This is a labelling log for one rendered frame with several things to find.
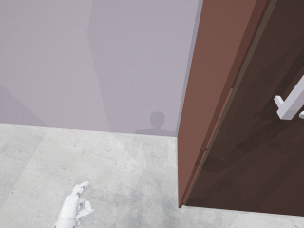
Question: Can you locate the left robot forearm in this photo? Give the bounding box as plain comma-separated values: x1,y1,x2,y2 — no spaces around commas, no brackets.
52,218,76,228

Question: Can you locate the wardrobe door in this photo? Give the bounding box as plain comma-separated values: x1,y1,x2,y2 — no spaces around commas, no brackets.
184,0,304,217

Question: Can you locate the handle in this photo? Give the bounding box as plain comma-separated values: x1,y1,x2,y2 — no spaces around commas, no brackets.
274,75,304,120

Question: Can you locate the left robot hand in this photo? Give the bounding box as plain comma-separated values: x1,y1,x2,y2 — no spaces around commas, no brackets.
58,181,94,228

